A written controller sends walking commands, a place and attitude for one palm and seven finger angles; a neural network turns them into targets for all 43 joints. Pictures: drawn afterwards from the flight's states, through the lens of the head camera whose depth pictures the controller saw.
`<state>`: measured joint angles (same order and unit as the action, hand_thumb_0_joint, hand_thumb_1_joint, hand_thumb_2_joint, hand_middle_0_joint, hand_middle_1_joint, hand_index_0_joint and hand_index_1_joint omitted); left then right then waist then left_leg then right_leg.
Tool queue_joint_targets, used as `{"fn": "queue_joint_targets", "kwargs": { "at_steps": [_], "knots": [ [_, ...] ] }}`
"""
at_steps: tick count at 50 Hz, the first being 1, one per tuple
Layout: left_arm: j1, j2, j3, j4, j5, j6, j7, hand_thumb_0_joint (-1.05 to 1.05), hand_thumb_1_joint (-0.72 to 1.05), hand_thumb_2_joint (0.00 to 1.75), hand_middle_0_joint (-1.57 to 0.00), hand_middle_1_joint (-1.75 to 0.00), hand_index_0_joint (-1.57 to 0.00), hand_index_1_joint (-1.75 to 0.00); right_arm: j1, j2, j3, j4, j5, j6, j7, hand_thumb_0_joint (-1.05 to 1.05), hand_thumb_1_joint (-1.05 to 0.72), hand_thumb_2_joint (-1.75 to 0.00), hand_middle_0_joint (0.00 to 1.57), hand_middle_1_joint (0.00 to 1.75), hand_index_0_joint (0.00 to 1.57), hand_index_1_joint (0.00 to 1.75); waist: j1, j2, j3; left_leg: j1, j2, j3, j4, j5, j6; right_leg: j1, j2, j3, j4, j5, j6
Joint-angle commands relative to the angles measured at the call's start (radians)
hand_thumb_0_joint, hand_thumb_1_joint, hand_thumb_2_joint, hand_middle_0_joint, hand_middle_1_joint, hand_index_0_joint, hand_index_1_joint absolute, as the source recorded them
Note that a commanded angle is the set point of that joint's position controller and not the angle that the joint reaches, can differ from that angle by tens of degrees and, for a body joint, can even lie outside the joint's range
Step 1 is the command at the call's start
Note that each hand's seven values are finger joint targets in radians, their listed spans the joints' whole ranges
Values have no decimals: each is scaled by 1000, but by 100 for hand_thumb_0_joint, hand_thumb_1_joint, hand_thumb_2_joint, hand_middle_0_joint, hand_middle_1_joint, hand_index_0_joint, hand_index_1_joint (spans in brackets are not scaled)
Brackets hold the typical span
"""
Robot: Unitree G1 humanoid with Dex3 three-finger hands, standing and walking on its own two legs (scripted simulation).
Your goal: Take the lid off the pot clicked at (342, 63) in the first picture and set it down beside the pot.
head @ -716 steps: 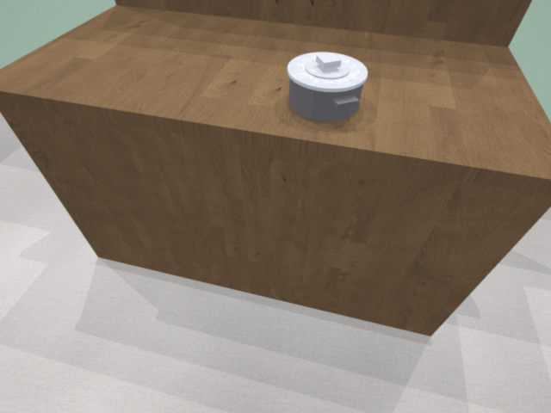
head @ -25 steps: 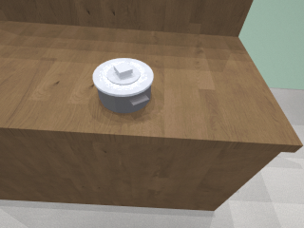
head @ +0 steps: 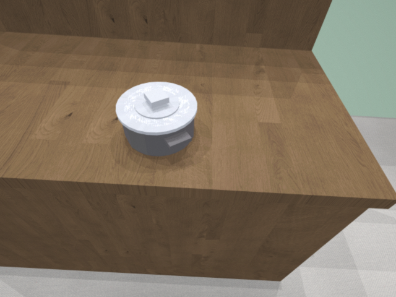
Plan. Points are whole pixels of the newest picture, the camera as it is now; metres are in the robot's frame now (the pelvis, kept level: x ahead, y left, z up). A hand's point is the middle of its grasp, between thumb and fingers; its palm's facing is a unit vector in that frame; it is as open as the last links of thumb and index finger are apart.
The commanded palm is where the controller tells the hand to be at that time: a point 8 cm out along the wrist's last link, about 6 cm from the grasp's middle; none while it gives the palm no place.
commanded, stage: come to a stop and stand still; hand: left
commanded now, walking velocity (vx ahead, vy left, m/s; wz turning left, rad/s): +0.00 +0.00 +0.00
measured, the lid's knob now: (156, 97) +0.49 +0.13 +0.15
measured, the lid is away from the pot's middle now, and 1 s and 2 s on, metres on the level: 0.00 0.00 0.00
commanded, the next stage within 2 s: look again from close up in 0.02 s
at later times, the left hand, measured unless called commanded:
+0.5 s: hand out of the picture +0.01 +0.19 -0.19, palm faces +0.00 -0.98 -0.22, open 7.4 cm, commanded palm none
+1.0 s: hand out of the picture +0.02 +0.19 -0.17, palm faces +0.04 -0.98 -0.20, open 7.3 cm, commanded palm +0.09 +0.23 -0.05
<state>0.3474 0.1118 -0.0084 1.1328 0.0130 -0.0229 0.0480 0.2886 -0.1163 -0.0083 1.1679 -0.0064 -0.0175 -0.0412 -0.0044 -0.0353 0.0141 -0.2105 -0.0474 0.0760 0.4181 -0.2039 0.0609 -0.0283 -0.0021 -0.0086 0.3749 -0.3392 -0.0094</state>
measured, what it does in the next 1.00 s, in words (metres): stands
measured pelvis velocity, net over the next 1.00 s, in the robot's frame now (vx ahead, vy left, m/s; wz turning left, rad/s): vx -0.01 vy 0.01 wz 0.00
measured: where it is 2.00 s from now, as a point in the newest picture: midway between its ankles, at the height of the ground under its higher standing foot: outside the picture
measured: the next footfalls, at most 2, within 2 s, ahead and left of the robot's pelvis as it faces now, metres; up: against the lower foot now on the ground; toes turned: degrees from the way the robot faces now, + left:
none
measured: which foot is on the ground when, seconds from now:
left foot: down 0.00-1.00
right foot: down 0.00-1.00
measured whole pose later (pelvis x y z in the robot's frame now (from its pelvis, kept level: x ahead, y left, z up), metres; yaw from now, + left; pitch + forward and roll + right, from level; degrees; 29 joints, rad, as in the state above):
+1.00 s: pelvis -0.01 +0.01 -0.01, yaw +0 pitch +0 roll -1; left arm 0.39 0.19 -0.04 0.73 -0.02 0.06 0.08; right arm 0.26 -0.16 0.01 0.95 0.03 -0.08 -0.02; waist 0.02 -0.04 0.07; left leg -0.29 -0.04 0.08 0.53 -0.25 0.07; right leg -0.10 0.00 -0.01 0.47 -0.37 0.00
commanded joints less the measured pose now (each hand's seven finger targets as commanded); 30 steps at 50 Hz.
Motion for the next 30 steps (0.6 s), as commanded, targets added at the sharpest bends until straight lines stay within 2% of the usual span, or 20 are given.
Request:
{"fn": "queue_joint_targets", "kwargs": {
  "at_steps": [1,5,6,7,8,9,10,11,13,14,18,19,22,23,24,27,30],
  "knots": [
    [120,74,18,-8,-4,-8,10,0,90,90,-20,-30,-20,-30,69,-83,-9,-22,3,-13,-1,0,-90,-90,20,30,20,30,5,21,60,84,146,-146,-49,222,-9,-131,-118,78,-60,295,-27],
    [113,78,19,-12,-5,-6,10,0,90,90,-20,-30,-20,-30,72,-87,-8,-22,2,-13,-1,0,-90,-90,20,30,20,30,5,16,67,76,147,-148,-50,228,-9,-124,-115,72,-60,288,-28],
    [120,118,7,-24,25,-37,39,0,90,90,-20,-30,-20,-30,-10,-135,3,-117,1,-29,13,0,-90,-90,20,30,20,30,14,34,127,19,127,-122,161,435,-32,-239,-114,109,-33,598,-6],
    [85,137,18,-68,15,-37,32,0,90,90,-20,-30,-20,-30,57,-108,0,-128,-5,-21,19,0,-90,-90,20,30,20,30,-27,46,71,-15,133,-131,137,145,-18,-190,-134,98,-17,385,-41],
    [48,121,12,-82,10,-32,20,0,90,90,-20,-30,-20,-30,51,-104,-1,-123,-6,-15,17,0,-90,-90,20,30,20,30,-25,89,100,-56,122,-143,90,70,-14,-198,-115,98,-12,255,-58],
    [36,135,15,-92,2,-22,11,0,90,90,-20,-30,-20,-30,55,-111,-6,-135,-9,-10,19,0,-90,-90,20,30,20,30,-12,141,30,-23,124,-158,81,110,-6,-174,-92,79,27,184,-72],
    [56,124,19,-101,-1,-22,11,0,90,90,-20,-30,-20,-30,50,-124,-10,-155,-10,-7,17,0,-90,-90,20,30,20,30,-11,137,-8,-16,135,-177,99,122,3,-177,-78,76,36,135,-75],
    [59,117,18,-99,-2,-20,12,0,90,90,-20,-30,-20,-30,49,-134,-11,-162,-11,-8,14,0,-90,-90,20,30,20,30,-13,133,-18,-17,145,-185,99,144,9,-182,-70,72,53,120,-76],
    [72,105,13,-98,-1,-17,14,0,90,90,-20,-30,-20,-30,50,-139,-10,-170,-10,-12,12,0,-90,-90,20,30,20,30,-5,66,-32,-6,154,-188,101,199,15,-175,-64,77,63,137,-70],
    [59,112,16,-107,-2,-11,11,0,90,90,-20,-30,-20,-30,53,-144,-12,-179,-8,-11,11,0,-90,-90,20,30,20,30,-1,41,-36,-2,153,-190,98,188,18,-173,-59,63,73,130,-66],
    [60,113,11,-114,-1,-5,15,0,90,90,-20,-30,-20,-30,34,-141,-9,-179,-6,-10,12,0,-90,-90,20,30,20,30,0,-12,44,-37,149,-176,83,162,11,-203,-65,88,56,133,-60],
    [43,128,14,-122,-2,1,12,0,90,90,-20,-30,-20,-30,38,-148,-9,-182,-6,-10,12,0,-90,-90,20,30,20,30,2,-5,45,-37,145,-180,70,147,11,-200,-60,71,66,122,-59],
    [50,135,13,-129,0,7,13,0,90,90,-20,-30,-20,-30,18,-151,-6,-181,-4,-9,13,0,-90,-90,20,30,20,30,7,16,85,-61,147,-184,47,119,12,-212,-58,80,57,86,-52],
    [56,136,12,-129,0,7,13,0,90,90,-20,-30,-20,-30,14,-150,-5,-180,-3,-9,13,0,-90,-90,20,30,20,30,7,2,76,-51,147,-184,43,117,13,-208,-60,84,53,87,-52],
    [54,147,15,-136,-2,9,10,0,90,90,-20,-30,-20,-30,14,-154,-6,-185,-4,-11,13,0,-90,-90,20,30,20,30,14,16,60,-40,146,-182,40,106,12,-201,-62,74,55,91,-50],
    [55,153,12,-138,-1,11,10,0,90,90,-20,-30,-20,-30,0,-156,-7,-187,-3,-10,13,0,-90,-90,20,30,20,30,11,43,53,-20,151,-184,28,116,12,-210,-62,84,53,90,-46],
    [55,162,17,-146,-2,11,9,0,90,90,-20,-30,-20,-30,-5,-165,-9,-191,-1,-14,10,0,-90,-90,20,30,20,30,12,39,5,22,156,-175,48,199,12,-184,-67,79,57,149,-40]
  ]
}}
